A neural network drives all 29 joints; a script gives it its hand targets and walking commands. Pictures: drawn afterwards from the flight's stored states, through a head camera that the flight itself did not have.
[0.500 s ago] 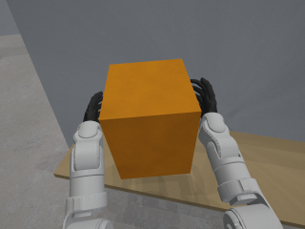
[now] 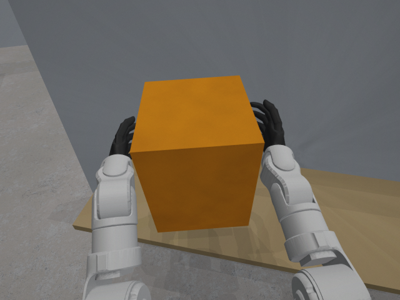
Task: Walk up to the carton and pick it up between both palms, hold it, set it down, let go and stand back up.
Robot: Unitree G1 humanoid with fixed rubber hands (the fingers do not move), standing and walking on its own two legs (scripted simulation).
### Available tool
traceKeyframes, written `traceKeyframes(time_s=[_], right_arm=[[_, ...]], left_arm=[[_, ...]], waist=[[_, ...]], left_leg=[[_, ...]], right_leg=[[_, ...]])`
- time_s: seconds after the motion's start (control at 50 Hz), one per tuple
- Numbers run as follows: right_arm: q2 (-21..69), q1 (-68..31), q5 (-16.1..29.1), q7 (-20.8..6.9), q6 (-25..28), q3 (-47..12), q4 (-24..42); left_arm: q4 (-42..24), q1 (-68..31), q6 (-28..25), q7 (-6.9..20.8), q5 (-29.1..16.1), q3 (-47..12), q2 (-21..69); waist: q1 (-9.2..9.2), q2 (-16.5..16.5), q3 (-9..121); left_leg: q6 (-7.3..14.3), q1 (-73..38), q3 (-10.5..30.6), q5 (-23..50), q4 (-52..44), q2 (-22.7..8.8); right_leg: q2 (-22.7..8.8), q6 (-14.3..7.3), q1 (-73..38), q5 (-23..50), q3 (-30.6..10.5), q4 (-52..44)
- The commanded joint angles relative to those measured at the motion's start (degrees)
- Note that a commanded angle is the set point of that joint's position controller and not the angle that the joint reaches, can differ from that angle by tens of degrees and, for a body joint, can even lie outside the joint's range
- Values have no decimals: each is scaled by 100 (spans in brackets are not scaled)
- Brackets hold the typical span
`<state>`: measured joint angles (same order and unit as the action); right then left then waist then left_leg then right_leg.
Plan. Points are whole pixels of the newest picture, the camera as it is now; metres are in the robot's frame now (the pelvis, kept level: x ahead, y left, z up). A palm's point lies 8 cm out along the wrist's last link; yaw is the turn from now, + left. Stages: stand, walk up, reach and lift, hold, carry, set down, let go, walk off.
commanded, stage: hold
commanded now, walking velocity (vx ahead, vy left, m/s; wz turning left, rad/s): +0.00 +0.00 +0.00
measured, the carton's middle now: (197, 155) +0.39 +0.00 +0.12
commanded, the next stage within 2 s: none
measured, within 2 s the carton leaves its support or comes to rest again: neither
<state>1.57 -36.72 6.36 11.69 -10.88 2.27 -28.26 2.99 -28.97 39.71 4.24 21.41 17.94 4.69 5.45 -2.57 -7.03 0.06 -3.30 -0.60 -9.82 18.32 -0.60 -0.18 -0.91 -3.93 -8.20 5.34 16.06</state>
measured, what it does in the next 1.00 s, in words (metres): stands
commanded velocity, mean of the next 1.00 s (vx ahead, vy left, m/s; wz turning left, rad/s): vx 0.00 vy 0.00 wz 0.00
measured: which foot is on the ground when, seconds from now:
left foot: down 0.00-1.00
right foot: down 0.00-1.00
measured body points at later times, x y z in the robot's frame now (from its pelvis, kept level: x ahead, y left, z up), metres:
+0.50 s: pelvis +0.00 +0.00 +0.00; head -0.04 +0.02 +0.45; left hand +0.37 +0.15 +0.16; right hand +0.37 -0.14 +0.19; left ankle +0.02 +0.12 -0.75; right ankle +0.03 -0.11 -0.75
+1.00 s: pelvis +0.00 +0.00 +0.00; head -0.03 +0.02 +0.45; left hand +0.37 +0.15 +0.16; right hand +0.38 -0.14 +0.18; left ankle +0.02 +0.12 -0.75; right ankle +0.03 -0.11 -0.75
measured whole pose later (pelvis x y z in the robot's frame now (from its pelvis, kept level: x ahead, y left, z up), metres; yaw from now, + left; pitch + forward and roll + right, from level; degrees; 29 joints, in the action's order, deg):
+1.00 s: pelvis +0.00 +0.00 +0.00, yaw +0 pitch -11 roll +0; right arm 1.9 -37.7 6.0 11.1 -9.7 3.5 -30.7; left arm 4.8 -29.6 39.2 3.7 21.2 18.0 4.4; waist 5.1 -3.3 -6.3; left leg 0.1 -2.2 -0.8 -9.6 18.3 -0.5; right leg -0.3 -1.0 -2.8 -8.3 5.5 16.4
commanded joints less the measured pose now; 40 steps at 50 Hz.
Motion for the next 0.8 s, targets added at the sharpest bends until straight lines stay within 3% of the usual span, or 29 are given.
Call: traceKeyframes(time_s=[0.0,0.02,0.04,0.08,0.1,0.14,0.16,0.2,0.24,0.26,0.32,0.34,0.38,0.4,0.44,0.5,0.52,0.54,0.56,0.58,0.6,0.64,0.68,0.72,0.76,0.78], right_arm=[[2907,-3491,202,-682,281,-2023,1161],[2954,-3721,289,-693,347,-2071,1483],[2894,-3731,256,-714,324,-2044,1137],[2791,-3821,234,-696,351,-2033,1367],[2765,-3811,181,-680,383,-1946,1356],[2924,-3862,161,-713,360,-1892,1090],[2900,-3802,144,-744,338,-1850,1042],[2922,-3811,266,-762,388,-1946,1215],[2915,-3772,251,-726,392,-1998,1260],[2953,-3680,242,-700,349,-1992,1090],[2921,-3819,162,-681,252,-1931,1054],[2819,-3526,33,-701,224,-1807,912],[2948,-3506,140,-731,244,-1794,734],[2841,-3576,170,-740,247,-1783,827],[2831,-3690,180,-692,274,-1853,889],[2873,-3723,215,-672,360,-1891,1071],[2900,-3666,126,-685,337,-1838,1124],[2856,-3656,186,-676,314,-1923,1109],[2798,-3686,151,-690,293,-1851,1078],[2879,-3713,214,-680,327,-1926,1296],[2853,-3641,216,-684,305,-1927,1114],[2870,-3824,284,-713,355,-2002,1387],[2921,-3786,299,-705,335,-2126,1288],[2755,-3614,304,-688,367,-1987,1205],[2855,-3306,171,-694,291,-1978,1096],[2828,-3503,250,-699,280,-2082,1125]], left_arm=[[-938,-4293,-573,677,-983,-2817,2331],[-1151,-4426,-641,633,-1000,-2918,2514],[-811,-4423,-610,595,-953,-2830,2427],[-848,-4442,-567,563,-997,-2902,2530],[-685,-4262,-574,569,-968,-2810,2512],[-737,-4640,-599,587,-1010,-2879,2476],[-668,-4499,-610,576,-976,-2851,2413],[-990,-4660,-642,522,-1011,-2960,2516],[-948,-4549,-676,500,-1073,-2949,2564],[-871,-4637,-672,510,-1027,-2932,2546],[-464,-4398,-598,580,-919,-2716,2461],[-331,-4285,-566,621,-791,-2603,2377],[-770,-4561,-588,639,-921,-2668,2361],[-653,-4521,-584,632,-829,-2670,2352],[-613,-4452,-565,622,-891,-2670,2346],[-848,-4450,-623,612,-951,-2806,2494],[-757,-4542,-620,637,-880,-2799,2531],[-780,-4466,-633,620,-968,-2807,2461],[-599,-4470,-601,626,-912,-2770,2384],[-946,-4598,-656,595,-991,-2815,2448],[-665,-4359,-625,587,-898,-2750,2376],[-1154,-4745,-666,544,-1039,-2913,2448],[-855,-4337,-617,519,-936,-2847,2497],[-907,-4271,-605,537,-882,-2807,2382],[-846,-4234,-557,586,-836,-2822,2399],[-935,-4415,-569,600,-889,-2820,2387]], waist=[[49,321,2506],[-59,375,2754],[-19,438,2510],[12,555,2576],[50,260,2630],[98,411,2440],[-38,385,2391],[-21,597,2725],[-50,419,2896],[98,434,2766],[-38,232,2401],[63,181,2225],[19,302,2353],[-5,439,2354],[-1,262,2410],[42,462,2498],[172,407,2558],[59,358,2403],[63,415,2378],[49,327,2593],[46,352,2476],[1,371,2791],[-78,281,2664],[-26,510,2684],[104,338,2509],[19,339,2344]], left_leg=[[-2,-196,-287,1052,-291,185],[-24,-186,-277,1301,-205,220],[-53,-236,-283,1240,-185,241],[-123,-212,-263,1309,-154,278],[-98,-199,-255,1227,-153,257],[-46,-135,-315,837,-202,228],[-12,30,-329,761,-254,206],[-117,-196,-292,1165,-176,190],[-119,-150,-279,1452,-133,217],[-100,-216,-256,1355,-121,283],[-7,37,-287,817,-250,265],[24,-20,-342,681,-354,279],[-15,-12,-306,861,-310,208],[17,4,-313,832,-349,287],[-32,-14,-288,1077,-280,229],[-105,-239,-257,1418,-152,231],[-105,-149,-269,1290,-185,256],[-59,-159,-278,1189,-186,231],[-81,-181,-303,1107,-186,253],[-80,-151,-283,1083,-219,233],[-10,-201,-264,1054,-248,251],[-62,-204,-262,1279,-195,265],[-41,-282,-271,1402,-140,211],[-91,-331,-272,1374,-152,218],[-103,-234,-269,1319,-150,203],[-63,-151,-282,1197,-237,193]], right_leg=[[214,270,-427,772,211,-83],[186,313,-507,1061,194,-8],[169,268,-389,899,203,-29],[190,320,-520,1008,158,-13],[273,264,-499,714,199,-66],[160,217,-219,354,175,-115],[142,276,-276,390,153,-86],[174,257,-422,752,195,-44],[215,257,-542,1005,162,3],[173,284,-513,1146,114,-63],[134,350,-448,657,109,-81],[148,337,-389,569,151,-160],[125,317,-508,586,161,-102],[109,294,-435,707,92,-118],[184,338,-624,928,149,-57],[189,260,-516,1102,152,-32],[172,281,-494,881,175,-73],[176,296,-370,869,153,-94],[139,280,-392,770,123,-116],[155,348,-470,885,180,-67],[191,310,-400,823,179,-99],[193,295,-530,997,147,-71],[202,303,-457,993,169,-43],[198,259,-434,1052,150,-70],[199,270,-513,930,152,-80],[169,317,-490,885,153,-134]])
